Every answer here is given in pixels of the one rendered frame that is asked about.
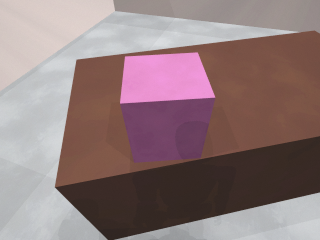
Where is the pedestal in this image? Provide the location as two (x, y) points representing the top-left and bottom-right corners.
(55, 30), (320, 240)

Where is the carton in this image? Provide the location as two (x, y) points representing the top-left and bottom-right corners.
(120, 52), (216, 163)

